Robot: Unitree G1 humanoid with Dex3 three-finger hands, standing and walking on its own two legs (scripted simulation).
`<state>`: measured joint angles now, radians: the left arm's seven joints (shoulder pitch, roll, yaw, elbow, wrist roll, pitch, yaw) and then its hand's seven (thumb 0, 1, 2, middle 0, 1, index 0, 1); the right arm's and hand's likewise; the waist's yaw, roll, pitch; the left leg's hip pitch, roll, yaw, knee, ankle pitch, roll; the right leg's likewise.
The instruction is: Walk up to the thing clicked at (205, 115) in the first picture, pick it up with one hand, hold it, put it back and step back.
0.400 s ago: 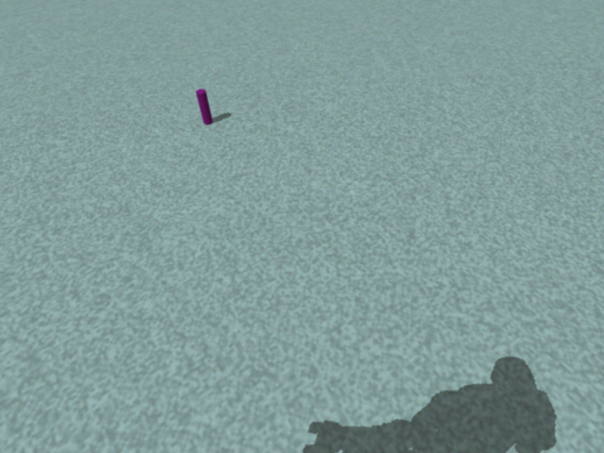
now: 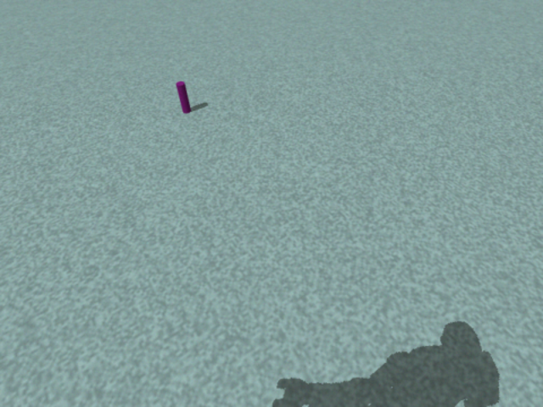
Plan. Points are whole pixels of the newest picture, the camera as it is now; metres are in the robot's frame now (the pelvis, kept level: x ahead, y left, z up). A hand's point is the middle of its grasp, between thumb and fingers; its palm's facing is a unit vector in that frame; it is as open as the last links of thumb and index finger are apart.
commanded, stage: stand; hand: left
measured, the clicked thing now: (183, 97) +2.00 +0.60 -0.68
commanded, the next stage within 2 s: walk up in 0.72 s
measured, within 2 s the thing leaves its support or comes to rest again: neither
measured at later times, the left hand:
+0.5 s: hand out of the picture +0.07 +0.25 -0.16, palm faces -0.02 -0.94 -0.33, open 7.4 cm
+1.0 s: hand out of the picture +0.07 +0.35 -0.15, palm faces +0.10 -0.92 -0.39, open 7.4 cm
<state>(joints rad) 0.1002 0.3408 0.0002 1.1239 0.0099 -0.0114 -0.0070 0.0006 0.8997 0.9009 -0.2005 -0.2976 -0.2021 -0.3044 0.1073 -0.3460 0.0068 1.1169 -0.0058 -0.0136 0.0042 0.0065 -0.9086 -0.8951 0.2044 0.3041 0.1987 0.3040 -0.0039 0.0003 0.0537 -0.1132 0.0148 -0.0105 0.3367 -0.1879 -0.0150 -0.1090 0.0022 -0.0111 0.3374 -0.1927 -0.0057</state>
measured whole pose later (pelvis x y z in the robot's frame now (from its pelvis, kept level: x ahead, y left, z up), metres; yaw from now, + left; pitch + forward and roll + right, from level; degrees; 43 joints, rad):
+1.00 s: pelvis +0.06 +0.05 -0.01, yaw +6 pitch -1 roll -2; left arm 0.25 0.46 0.08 1.02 0.04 -0.06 -0.06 0.00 0.90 0.90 -0.20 -0.30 -0.21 -0.31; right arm 0.18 -0.46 -0.10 1.00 -0.03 -0.01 0.12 0.01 -0.91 -0.90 0.20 0.30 0.20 0.30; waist 0.03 0.00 0.01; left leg -0.46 0.11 0.00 0.71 -0.30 0.00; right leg -0.01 -0.06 -0.11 0.34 -0.32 -0.01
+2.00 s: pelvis +0.62 +0.20 -0.03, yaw +12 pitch -2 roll -1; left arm 0.34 0.46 0.06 0.94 0.01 -0.05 -0.06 0.00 0.90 0.90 -0.20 -0.30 -0.20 -0.30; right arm 0.19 -0.43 -0.08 0.86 -0.03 -0.10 0.08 0.01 -0.91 -0.90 0.20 0.30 0.20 0.30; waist 0.04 -0.05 0.05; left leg -0.45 0.07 0.09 0.68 -0.19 0.02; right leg -0.16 -0.06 -0.04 0.88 -0.49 -0.04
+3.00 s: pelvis +1.10 +0.26 -0.02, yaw +10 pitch -3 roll +0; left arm 0.32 0.44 0.04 0.92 0.00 -0.04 -0.06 0.00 0.90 0.90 -0.20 -0.30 -0.20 -0.30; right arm 0.24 -0.38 -0.04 0.85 0.00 -0.10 0.05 0.01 -0.91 -0.89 0.21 0.30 0.20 0.30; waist 0.01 -0.07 0.08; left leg -0.28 0.03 0.11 0.53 -0.21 0.03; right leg -0.43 -0.05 0.01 1.06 -0.37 -0.04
